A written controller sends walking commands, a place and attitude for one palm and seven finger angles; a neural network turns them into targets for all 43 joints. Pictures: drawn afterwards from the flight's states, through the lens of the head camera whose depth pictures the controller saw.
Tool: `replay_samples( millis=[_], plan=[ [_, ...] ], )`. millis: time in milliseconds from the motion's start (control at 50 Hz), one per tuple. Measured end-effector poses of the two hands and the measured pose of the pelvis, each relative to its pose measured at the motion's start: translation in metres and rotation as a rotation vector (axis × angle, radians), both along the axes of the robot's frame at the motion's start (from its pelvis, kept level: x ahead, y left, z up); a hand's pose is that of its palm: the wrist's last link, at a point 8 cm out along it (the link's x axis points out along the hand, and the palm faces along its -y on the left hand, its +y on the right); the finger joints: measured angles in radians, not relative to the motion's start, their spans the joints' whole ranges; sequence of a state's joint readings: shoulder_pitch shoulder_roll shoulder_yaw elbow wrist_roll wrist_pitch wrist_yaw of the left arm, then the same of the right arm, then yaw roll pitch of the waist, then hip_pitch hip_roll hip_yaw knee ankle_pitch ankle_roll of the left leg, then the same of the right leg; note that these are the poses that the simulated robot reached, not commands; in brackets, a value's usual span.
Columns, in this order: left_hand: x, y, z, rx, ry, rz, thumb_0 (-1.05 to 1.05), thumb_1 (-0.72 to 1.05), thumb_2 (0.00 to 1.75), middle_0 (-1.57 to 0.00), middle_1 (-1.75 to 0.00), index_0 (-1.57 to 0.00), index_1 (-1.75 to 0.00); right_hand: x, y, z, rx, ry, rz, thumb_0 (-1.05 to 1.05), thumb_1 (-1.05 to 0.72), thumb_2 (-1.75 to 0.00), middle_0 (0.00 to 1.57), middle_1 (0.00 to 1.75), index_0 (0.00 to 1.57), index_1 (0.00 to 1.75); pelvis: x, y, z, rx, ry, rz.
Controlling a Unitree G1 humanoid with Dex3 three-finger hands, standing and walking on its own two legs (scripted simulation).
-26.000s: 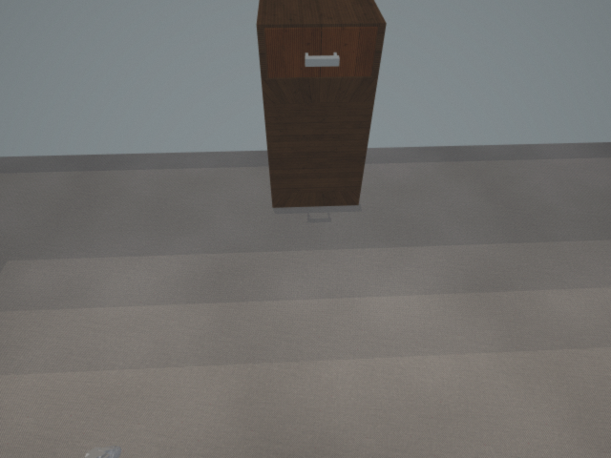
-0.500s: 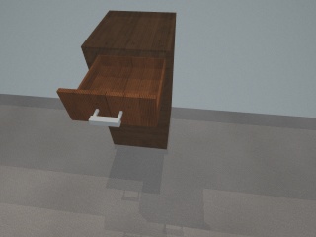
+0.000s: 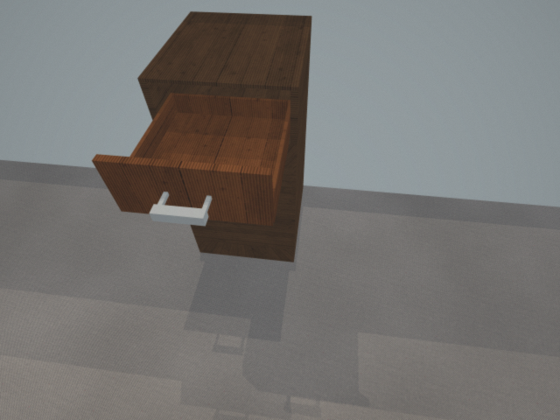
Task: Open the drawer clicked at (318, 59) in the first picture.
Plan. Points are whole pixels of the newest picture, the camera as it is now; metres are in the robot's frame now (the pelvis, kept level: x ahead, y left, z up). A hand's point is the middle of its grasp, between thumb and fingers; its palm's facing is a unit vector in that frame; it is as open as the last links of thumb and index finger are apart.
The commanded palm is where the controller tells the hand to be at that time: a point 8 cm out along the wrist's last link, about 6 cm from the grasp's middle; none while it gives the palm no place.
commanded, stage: look to check the result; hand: left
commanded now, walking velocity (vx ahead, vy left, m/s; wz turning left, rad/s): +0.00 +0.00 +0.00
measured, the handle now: (182, 206) +0.51 +0.24 -0.06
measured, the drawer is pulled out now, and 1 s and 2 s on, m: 0.30 0.30 0.30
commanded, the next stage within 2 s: stand and wait in 0.02 s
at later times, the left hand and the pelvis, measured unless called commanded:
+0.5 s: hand out of the picture +0.01 +0.17 -0.17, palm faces +0.04 -0.98 -0.21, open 7.4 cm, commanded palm none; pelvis +0.01 +0.00 +0.00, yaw +0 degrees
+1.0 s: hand out of the picture +0.02 +0.18 -0.17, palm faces +0.03 -0.98 -0.22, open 7.4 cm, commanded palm none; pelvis +0.01 +0.00 +0.00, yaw +0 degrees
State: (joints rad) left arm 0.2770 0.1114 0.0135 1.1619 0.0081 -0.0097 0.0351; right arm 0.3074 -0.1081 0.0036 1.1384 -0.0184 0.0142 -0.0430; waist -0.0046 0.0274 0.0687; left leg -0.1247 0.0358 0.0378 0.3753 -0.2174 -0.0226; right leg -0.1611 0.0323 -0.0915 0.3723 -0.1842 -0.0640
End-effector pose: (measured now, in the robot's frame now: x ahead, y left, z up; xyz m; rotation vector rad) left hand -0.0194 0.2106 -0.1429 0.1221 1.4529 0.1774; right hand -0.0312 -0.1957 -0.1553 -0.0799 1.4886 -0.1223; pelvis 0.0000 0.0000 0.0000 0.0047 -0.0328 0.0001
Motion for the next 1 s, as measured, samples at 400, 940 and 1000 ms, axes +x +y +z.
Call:
replay_samples(
  millis=[400, 940, 1000],
  plan=[
    [0.018, 0.006, 0.002, 0.019, -0.021, -0.010, 0.00, 0.91, 0.90, -0.20, -0.30, -0.20, -0.29, 0.006, -0.008, 0.001, -0.013, 0.007, -0.001, 0.00, -0.91, -0.90, 0.20, 0.30, 0.19, 0.29, 0.006, -0.003, 0.001, 0.001, 0.005, -0.002],
    [0.033, 0.013, 0.003, 0.027, -0.037, -0.025, 0.00, 0.91, 0.90, -0.20, -0.30, -0.20, -0.29, 0.026, -0.014, 0.003, -0.033, -0.024, 0.004, 0.00, -0.91, -0.90, 0.20, 0.30, 0.19, 0.29, 0.013, 0.000, 0.001, 0.000, 0.008, -0.007],
    [0.035, 0.015, 0.003, 0.030, -0.040, -0.026, 0.00, 0.91, 0.90, -0.20, -0.30, -0.20, -0.29, 0.028, -0.015, 0.003, -0.036, -0.030, 0.006, 0.00, -0.91, -0.90, 0.20, 0.30, 0.19, 0.29, 0.013, 0.000, 0.001, 0.000, 0.008, -0.008]
  ],
)
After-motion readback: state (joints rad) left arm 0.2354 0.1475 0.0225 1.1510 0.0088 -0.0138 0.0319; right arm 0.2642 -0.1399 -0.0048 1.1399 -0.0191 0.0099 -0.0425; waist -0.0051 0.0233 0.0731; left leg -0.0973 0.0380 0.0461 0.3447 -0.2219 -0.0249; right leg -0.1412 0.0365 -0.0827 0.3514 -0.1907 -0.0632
